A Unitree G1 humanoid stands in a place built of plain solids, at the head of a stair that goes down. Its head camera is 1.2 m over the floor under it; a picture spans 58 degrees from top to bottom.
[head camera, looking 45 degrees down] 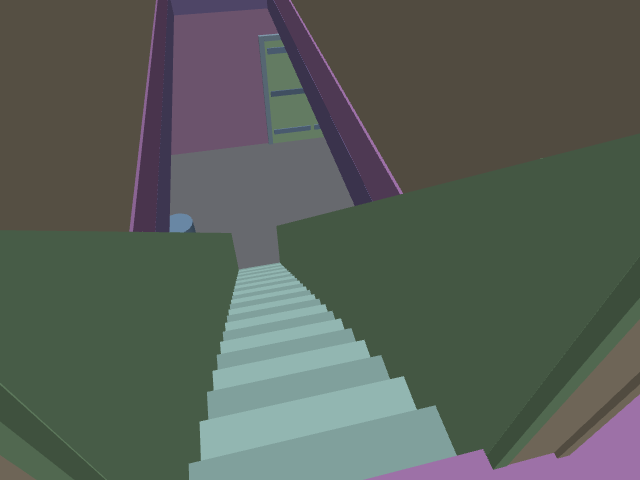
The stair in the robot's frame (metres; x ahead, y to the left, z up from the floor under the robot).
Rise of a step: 0.20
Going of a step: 0.21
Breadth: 0.88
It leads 13 degrees to the left of straight ahead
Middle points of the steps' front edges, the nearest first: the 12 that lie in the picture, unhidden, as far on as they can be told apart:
0.54 0.01 -0.20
0.75 0.06 -0.40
0.96 0.10 -0.61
1.17 0.15 -0.81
1.38 0.20 -1.01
1.59 0.25 -1.22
1.80 0.30 -1.42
2.01 0.35 -1.62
2.22 0.40 -1.83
2.43 0.44 -2.03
2.63 0.49 -2.23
2.84 0.54 -2.43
